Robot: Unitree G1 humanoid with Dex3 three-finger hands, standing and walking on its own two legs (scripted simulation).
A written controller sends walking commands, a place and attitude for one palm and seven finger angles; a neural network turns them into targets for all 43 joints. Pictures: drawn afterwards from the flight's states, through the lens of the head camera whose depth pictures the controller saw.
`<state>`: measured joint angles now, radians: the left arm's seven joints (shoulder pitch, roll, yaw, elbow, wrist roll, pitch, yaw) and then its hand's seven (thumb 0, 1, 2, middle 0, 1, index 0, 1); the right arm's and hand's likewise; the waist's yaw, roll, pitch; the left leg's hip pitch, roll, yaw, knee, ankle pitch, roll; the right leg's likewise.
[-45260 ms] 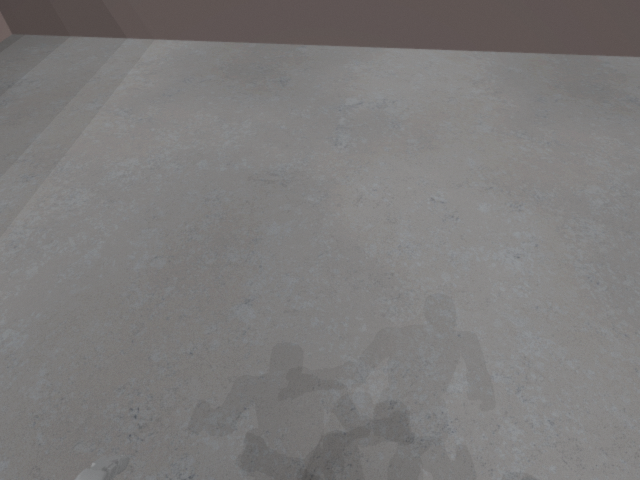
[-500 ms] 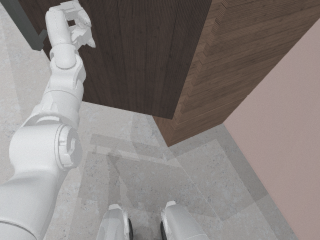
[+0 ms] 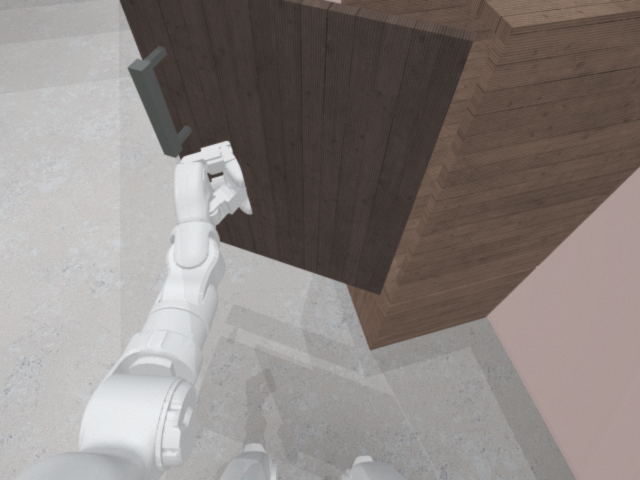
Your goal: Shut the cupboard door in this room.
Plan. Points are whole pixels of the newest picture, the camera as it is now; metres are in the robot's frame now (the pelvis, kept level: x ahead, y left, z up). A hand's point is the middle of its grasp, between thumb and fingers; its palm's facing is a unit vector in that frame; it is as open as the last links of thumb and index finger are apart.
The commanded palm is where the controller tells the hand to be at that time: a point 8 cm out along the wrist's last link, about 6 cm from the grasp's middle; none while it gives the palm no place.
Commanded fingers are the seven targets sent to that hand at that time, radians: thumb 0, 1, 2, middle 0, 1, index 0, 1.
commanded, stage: pull the fist back off the door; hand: left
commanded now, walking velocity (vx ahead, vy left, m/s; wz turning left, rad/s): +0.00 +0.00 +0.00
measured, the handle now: (166, 105) +0.62 +0.21 +0.08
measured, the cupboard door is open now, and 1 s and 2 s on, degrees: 54 54 54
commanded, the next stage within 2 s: draw the hand back to the body in 0.06 s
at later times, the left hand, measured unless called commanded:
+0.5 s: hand (193, 208) +0.40 +0.13 +0.12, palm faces +0.10 -0.99 -0.03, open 3.1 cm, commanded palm +0.36 +0.18 +0.13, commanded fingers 0.00 0.90 0.90 -1.30 -1.50 -1.30 -1.50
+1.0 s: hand (37, 299) +0.27 +0.23 +0.17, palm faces +0.20 -0.95 -0.24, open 3.5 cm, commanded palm +0.23 +0.27 +0.19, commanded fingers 0.00 0.90 0.90 -0.69 -0.84 -0.69 -0.84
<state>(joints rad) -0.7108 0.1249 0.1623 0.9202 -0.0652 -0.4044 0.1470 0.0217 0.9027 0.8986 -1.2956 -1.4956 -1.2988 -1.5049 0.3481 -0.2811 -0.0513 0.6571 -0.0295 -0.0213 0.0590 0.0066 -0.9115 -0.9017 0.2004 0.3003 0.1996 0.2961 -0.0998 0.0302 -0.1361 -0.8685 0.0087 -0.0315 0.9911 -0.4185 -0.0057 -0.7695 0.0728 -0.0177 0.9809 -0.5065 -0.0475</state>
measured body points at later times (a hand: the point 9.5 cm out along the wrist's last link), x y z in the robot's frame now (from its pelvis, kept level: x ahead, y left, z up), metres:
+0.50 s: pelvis -0.01 +0.00 +0.02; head +0.03 -0.02 +0.47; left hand +0.39 +0.19 +0.12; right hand +0.04 -0.25 -0.11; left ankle +0.03 +0.12 -0.67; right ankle -0.02 -0.09 -0.67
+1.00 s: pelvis +0.00 +0.03 +0.06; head -0.01 +0.02 +0.51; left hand +0.25 +0.28 +0.18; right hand +0.21 -0.18 -0.01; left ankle +0.03 +0.12 -0.67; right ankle -0.02 -0.09 -0.67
